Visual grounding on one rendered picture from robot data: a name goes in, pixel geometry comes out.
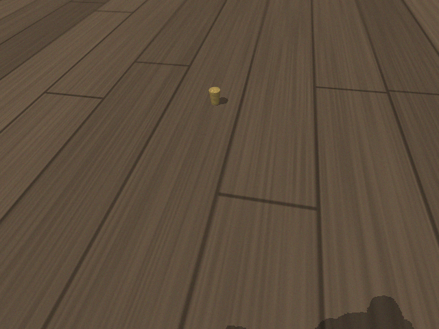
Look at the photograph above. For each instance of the cup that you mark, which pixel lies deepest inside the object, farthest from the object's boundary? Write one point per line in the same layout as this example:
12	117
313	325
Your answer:
214	95

